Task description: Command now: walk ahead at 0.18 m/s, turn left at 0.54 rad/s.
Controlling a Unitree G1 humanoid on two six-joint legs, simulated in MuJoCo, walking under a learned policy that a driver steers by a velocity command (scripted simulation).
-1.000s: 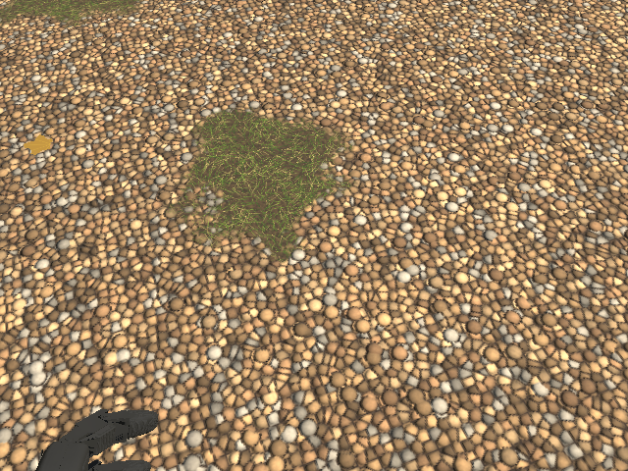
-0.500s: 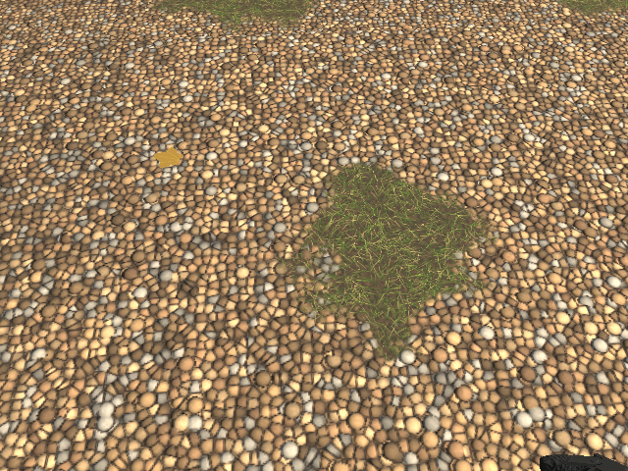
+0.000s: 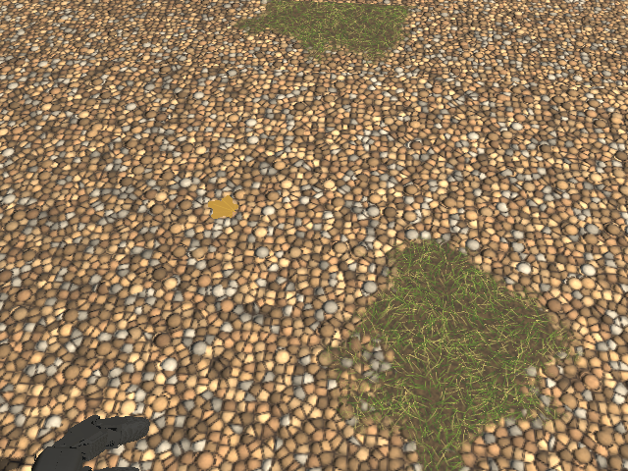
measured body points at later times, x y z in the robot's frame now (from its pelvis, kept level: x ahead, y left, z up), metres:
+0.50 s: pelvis +0.07 +0.01 +0.02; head +0.07 +0.02 +0.46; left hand +0.15 +0.28 -0.11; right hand +0.24 -0.21 -0.08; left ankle +0.06 +0.13 -0.72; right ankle +0.12 -0.12 -0.72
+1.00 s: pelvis +0.10 +0.02 +0.02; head +0.10 +0.02 +0.47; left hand +0.15 +0.29 -0.12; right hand +0.22 -0.23 -0.11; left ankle +0.06 +0.13 -0.72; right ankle +0.12 -0.12 -0.72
